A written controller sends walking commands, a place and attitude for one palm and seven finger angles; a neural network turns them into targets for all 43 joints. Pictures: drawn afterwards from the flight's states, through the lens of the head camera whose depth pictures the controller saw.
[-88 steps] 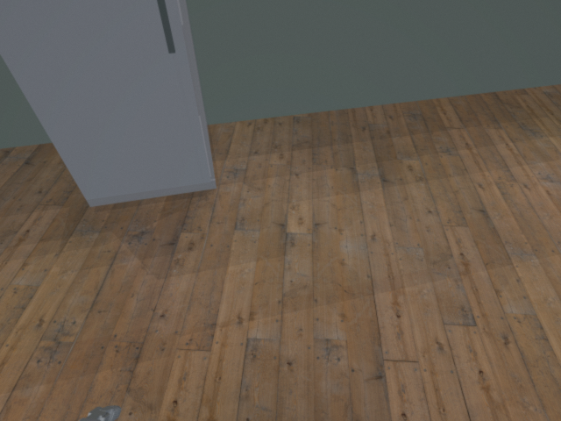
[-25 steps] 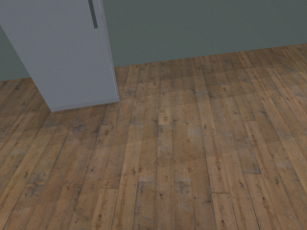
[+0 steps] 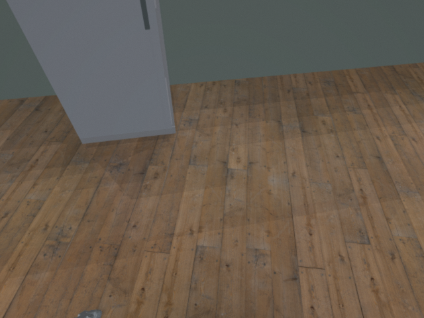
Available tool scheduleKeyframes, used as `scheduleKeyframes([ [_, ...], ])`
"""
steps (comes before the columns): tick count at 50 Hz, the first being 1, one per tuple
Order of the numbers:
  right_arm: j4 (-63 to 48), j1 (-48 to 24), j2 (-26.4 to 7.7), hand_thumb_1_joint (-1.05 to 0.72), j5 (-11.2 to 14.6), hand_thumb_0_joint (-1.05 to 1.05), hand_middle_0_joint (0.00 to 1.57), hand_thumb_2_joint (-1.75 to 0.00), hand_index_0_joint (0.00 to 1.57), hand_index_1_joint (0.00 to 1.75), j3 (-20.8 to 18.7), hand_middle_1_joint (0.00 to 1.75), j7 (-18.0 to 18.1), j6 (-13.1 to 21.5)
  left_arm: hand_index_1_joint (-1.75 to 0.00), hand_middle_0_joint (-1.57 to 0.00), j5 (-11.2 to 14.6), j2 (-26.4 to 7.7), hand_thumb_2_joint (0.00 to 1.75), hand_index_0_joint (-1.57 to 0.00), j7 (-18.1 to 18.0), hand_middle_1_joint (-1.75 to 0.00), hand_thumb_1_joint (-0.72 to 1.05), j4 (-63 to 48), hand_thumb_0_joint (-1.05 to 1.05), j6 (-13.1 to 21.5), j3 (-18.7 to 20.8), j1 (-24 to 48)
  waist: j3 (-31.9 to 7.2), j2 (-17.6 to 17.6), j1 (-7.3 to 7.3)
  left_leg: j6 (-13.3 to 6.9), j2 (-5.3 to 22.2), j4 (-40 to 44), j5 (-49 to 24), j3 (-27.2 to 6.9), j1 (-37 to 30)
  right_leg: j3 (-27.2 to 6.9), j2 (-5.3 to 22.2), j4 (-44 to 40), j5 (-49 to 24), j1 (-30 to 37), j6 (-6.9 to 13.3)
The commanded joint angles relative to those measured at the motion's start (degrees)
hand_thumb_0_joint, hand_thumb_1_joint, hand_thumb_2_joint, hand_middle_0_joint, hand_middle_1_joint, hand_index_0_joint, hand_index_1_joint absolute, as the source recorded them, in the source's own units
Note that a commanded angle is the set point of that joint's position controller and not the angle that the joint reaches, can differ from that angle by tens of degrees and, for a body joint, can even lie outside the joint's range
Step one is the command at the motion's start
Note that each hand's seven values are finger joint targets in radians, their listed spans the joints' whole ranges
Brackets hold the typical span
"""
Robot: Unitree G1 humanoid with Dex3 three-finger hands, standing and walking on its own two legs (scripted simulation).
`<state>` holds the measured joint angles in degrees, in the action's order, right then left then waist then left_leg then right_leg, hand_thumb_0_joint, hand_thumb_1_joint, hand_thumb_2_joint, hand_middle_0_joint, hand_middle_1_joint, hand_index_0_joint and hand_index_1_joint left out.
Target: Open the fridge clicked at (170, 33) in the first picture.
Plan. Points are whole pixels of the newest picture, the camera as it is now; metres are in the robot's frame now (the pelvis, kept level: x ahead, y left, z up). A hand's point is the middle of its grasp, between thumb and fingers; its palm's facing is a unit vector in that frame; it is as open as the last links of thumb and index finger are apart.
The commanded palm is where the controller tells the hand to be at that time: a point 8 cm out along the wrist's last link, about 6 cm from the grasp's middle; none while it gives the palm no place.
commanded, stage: walk to a spot facing it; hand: right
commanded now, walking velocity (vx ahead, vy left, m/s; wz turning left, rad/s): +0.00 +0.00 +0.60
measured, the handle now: out of the picture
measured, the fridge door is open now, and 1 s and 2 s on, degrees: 0 0 0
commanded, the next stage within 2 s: none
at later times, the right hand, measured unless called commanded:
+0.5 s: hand out of the picture +0.04 -0.15 -0.15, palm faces -0.17 +0.96 -0.21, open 7.4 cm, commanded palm none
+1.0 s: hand (278, 216) +0.41 -0.17 -0.17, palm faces -0.48 +0.86 -0.18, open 7.4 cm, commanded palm none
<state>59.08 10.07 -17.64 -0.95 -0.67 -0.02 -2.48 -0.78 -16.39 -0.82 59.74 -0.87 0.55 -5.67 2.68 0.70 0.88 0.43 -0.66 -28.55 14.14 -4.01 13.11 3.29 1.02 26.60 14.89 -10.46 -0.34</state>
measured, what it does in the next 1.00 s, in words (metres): walks ahead, turning left: right foot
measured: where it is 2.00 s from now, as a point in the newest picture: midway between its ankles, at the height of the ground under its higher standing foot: (175, 239)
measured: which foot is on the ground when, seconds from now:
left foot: down 0.00-0.74, up 0.76-1.00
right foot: down 0.00-0.20, up 0.22-0.72, down 0.74-1.00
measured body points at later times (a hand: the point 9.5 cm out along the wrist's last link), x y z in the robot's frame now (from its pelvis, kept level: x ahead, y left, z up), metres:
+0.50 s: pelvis +0.04 +0.03 +0.01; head +0.06 +0.06 +0.46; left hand +0.07 +0.31 -0.13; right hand +0.05 -0.20 -0.13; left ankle -0.01 +0.11 -0.74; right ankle +0.11 -0.12 -0.66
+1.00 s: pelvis +0.24 -0.02 +0.01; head +0.27 -0.05 +0.46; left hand +0.12 +0.20 -0.12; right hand +0.44 -0.21 -0.15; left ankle +0.16 +0.13 -0.62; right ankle +0.24 -0.09 -0.74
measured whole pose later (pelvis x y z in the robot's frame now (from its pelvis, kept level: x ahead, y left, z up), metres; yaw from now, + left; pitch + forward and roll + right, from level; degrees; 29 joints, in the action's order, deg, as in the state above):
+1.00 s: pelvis +0.24 -0.02 +0.01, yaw +34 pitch +0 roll +3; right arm 53.3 13.8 -15.9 -2.3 -6.8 -2.3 -1.5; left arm -0.9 -9.3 -1.6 56.8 4.2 1.9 -18.8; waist 0.6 3.1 0.7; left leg 1.3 2.9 -71.3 9.4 -0.1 35.9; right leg 13.9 2.7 22.6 16.5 -6.4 3.4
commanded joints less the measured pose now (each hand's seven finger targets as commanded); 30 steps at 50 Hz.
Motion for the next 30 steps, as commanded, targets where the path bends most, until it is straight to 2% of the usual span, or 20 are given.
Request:
scheduleKeyframes([
  [1,-5.9,0.6,-6.8,-0.9,-0.1,0.0,0.2,-0.9,0.2,0.3,-2.2,0.3,0.1,0.2,-0.3,-0.2,0.0,-10.1,0.9,-0.2,-1.2,-0.3,0.9,-5.1,0.0,0.3,3.4,-2.6,-4.1,-4.3,-1.18,-1.0,2.6,-6.5,-13.7,-2.2,6.6,-5.8,11.8,-2.2,-11.3,3.5,3.3],
  [2,-6.3,1.1,-6.1,-0.9,-0.1,0.0,0.2,-0.9,0.2,0.3,-2.4,0.3,0.0,0.1,-0.3,-0.2,0.0,-10.4,0.9,-0.2,-1.2,-0.3,0.9,-5.6,0.0,0.3,3.8,-2.2,-3.9,-6.2,-0.94,-0.6,1.6,-10.3,-9.3,-1.1,7.7,-7.0,13.7,-2.8,-11.5,2.8,4.6],
  [3,-7.0,1.3,-5.4,-0.9,-0.1,0.0,0.2,-0.9,0.2,0.3,-2.6,0.3,-0.2,-0.2,-0.3,-0.2,0.0,-10.4,0.9,-0.2,-1.1,-0.3,0.9,-6.1,0.0,0.4,4.1,-2.0,-3.3,-9.3,-0.91,-0.1,0.5,-15.8,1.6,0.9,8.8,-8.4,16.7,-4.6,-13.1,1.4,6.5],
  [4,-7.6,1.7,-4.4,-0.9,-0.1,0.0,0.2,-0.9,0.2,0.3,-2.8,0.3,-0.3,-0.5,-0.3,-0.2,-0.1,-10.3,0.9,-0.2,-1.0,-0.3,0.9,-6.6,0.0,0.6,4.2,-1.4,-2.7,-11.8,-0.56,0.6,0.4,-21.2,11.4,3.0,9.6,-9.3,19.3,-6.2,-15.4,0.3,8.9],
  [5,-8.0,2.5,-4.0,-0.9,-0.1,0.0,0.2,-0.9,0.2,0.3,-3.1,0.3,-0.5,-0.5,-0.3,-0.2,-0.2,-10.3,0.9,-0.2,-0.8,-0.3,0.9,-7.3,0.0,0.8,4.2,-1.0,-3.3,-12.3,-0.2,0.7,1.4,-23.4,15.4,3.2,8.9,-9.2,20.5,-6.6,-13.4,-0.4,10.0],
  [6,-8.1,4.2,-3.7,-0.9,0.0,0.0,0.2,-0.9,0.2,0.3,-3.4,0.3,-0.9,-0.4,-0.3,-0.2,-0.3,-10.3,0.9,-0.2,-0.7,-0.3,0.9,-7.9,0.0,0.8,4.4,0.3,-4.0,-12.4,0.84,0.2,3.3,-21.3,16.2,2.4,6.0,-8.3,21.4,-5.9,-7.3,-2.5,9.6],
  [7,-7.8,6.6,-3.6,-0.9,-0.3,0.0,0.2,-0.9,0.2,0.3,-3.6,0.3,-1.4,-0.3,-0.3,-0.2,-0.4,-10.4,0.9,-0.2,-0.5,-0.3,0.9,-8.5,0.0,0.7,4.5,1.9,-4.4,-10.1,2.54,0.0,3.2,-17.2,14.1,3.3,0.5,-6.1,20.1,-3.5,2.4,-7.0,7.8],
  [8,-6.2,11.9,-3.3,-0.9,-0.5,0.0,0.2,-0.9,0.2,0.3,-4.1,0.3,-1.6,0.1,-0.3,-0.2,-0.5,-9.8,0.9,-0.2,-0.3,-0.3,0.9,-8.9,0.0,0.3,4.5,4.0,-4.1,-6.2,5.81,-0.4,2.3,-8.9,9.5,3.6,-7.2,-3.3,16.8,4.6,11.3,-13.2,4.6],
  [9,-5.2,16.2,-7.2,-0.9,-1.3,0.0,0.2,-0.9,0.2,0.3,-4.8,0.3,-1.2,1.1,-0.3,-0.2,-0.2,-5.9,0.9,-0.2,0.2,-0.3,0.9,-9.8,0.0,-0.5,3.8,3.4,-1.9,11.3,7.37,-3.0,8.4,6.5,17.4,-10.3,-9.8,4.5,7.1,23.7,20.9,-22.3,-0.6],
  [10,-5.8,17.7,-12.2,-0.9,-1.0,0.0,0.2,-0.9,0.2,0.3,-5.2,0.3,-0.2,1.9,-0.3,-0.2,-0.4,-2.2,0.9,-0.2,0.5,-0.3,0.9,-12.9,0.0,-0.2,2.9,4.6,2.3,25.2,6.98,-7.7,20.5,20.5,20.4,-37.5,-6.0,2.6,-0.7,40.3,24.4,-35.0,-2.9],
  [11,-6.8,16.7,-10.9,-0.9,-0.4,0.0,0.2,-0.9,0.2,0.3,-5.3,0.3,0.7,2.1,-0.3,-0.2,-0.6,-5.2,0.9,-0.2,0.8,-0.3,0.9,-13.8,0.0,0.2,3.4,6.6,4.9,15.5,6.2,-9.8,20.8,23.9,24.8,-37.2,-1.6,-5.4,2.2,41.5,16.8,-32.9,-1.7],
  [12,-7.6,13.1,-9.5,-0.9,-0.3,0.0,0.2,-0.9,0.2,0.3,-5.3,0.3,0.8,2.7,-0.3,-0.2,-0.3,-5.6,0.9,-0.2,1.2,-0.3,0.9,-12.8,0.0,0.5,3.7,4.9,5.3,12.2,3.65,-9.5,18.7,24.3,29.1,-35.0,-0.4,-4.7,4.0,41.5,11.2,-31.6,-1.4],
  [13,-8.1,10.9,-7.9,-0.9,-0.2,0.0,0.2,-0.9,0.2,0.3,-4.9,0.3,0.6,3.3,-0.3,-0.2,-0.5,-5.4,0.9,-0.2,1.4,-0.3,0.9,-11.7,0.0,1.2,3.8,3.8,4.2,7.9,2.49,-10.0,16.8,21.8,26.6,-32.8,0.8,-5.1,4.7,41.2,7.8,-29.8,-1.5],
  [14,-8.6,9.2,-6.4,-0.9,-0.2,0.0,0.2,-0.9,0.2,0.3,-4.4,0.3,0.5,3.9,-0.3,-0.2,-0.7,-5.2,0.9,-0.2,1.5,-0.3,0.9,-10.9,0.0,1.4,4.0,1.8,2.9,5.6,1.08,-10.3,15.2,20.1,21.8,-27.8,0.3,-5.0,5.1,40.0,4.2,-28.0,-2.0],
  [15,-8.4,9.4,-5.0,-0.9,-0.1,0.0,0.2,-0.9,0.2,0.3,-4.2,0.3,0.3,4.4,-0.3,-0.2,-0.8,-4.5,0.9,-0.2,1.6,-0.3,0.9,-10.2,0.0,1.5,4.1,1.2,2.3,3.9,0.63,-10.3,13.6,19.2,16.2,-24.3,0.0,-4.6,5.1,38.8,1.9,-26.6,-2.4],
  [16,-7.8,10.4,-4.8,-0.9,0.0,0.0,0.2,-0.9,0.2,0.3,-4.2,0.3,0.1,4.8,-0.3,-0.2,-0.8,-3.6,0.9,-0.2,1.7,-0.3,0.9,-9.7,0.0,1.5,4.0,-0.2,0.7,3.1,0.14,-10.0,12.2,18.1,10.9,-21.1,-2.0,-4.0,4.8,37.8,0.1,-26.3,-2.8],
  [17,-7.1,12.1,-4.3,-0.9,0.0,0.0,0.2,-0.9,0.2,0.3,-4.2,0.3,0.1,5.2,-0.3,-0.2,-0.7,-2.9,0.9,-0.2,1.8,-0.3,0.9,-9.3,0.0,1.7,4.0,-0.7,-0.5,3.0,0.44,-9.5,11.0,17.2,6.3,-19.3,-4.1,-3.5,4.4,37.0,-1.3,-26.2,-3.0],
  [20,-5.7,15.7,-3.3,-0.9,0.0,0.0,0.2,-0.9,0.2,0.3,-4.2,0.3,0.0,5.7,-0.3,-0.2,-0.7,-1.8,0.9,-0.2,1.6,-0.3,0.9,-10.0,0.0,1.8,3.9,-0.6,-1.7,5.0,0.93,-9.5,9.9,16.0,-0.9,-17.4,-8.9,-3.3,4.2,35.7,-3.1,-29.0,-3.7],
  [27,-4.2,19.0,-2.7,-0.9,-0.7,0.0,0.2,-0.9,0.2,0.3,-4.3,0.3,0.5,6.0,-0.3,-0.2,-0.4,-0.8,0.9,-0.2,1.7,-0.3,0.9,-13.3,0.0,2.8,3.6,5.4,0.2,7.0,3.22,-12.0,11.1,15.6,-3.7,-21.0,-11.8,-2.8,4.3,26.1,-0.9,-30.9,-4.2],
  [30,-4.1,18.7,-3.2,-0.9,-0.8,0.0,0.2,-0.9,0.2,0.3,-4.5,0.3,0.8,5.7,-0.3,-0.2,-0.2,-0.2,0.9,-0.2,1.6,-0.3,0.9,-14.4,0.0,3.3,3.4,7.0,0.6,7.6,3.71,-11.9,10.9,13.7,-8.7,-21.7,-10.9,-2.2,2.8,19.1,1.4,-26.4,-3.5],
])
